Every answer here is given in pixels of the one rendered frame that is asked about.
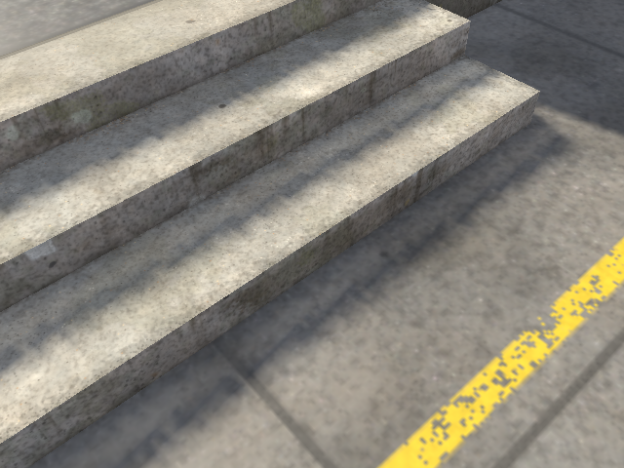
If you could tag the stairs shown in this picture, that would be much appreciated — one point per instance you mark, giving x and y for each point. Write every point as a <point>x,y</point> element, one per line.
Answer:
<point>144,216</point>

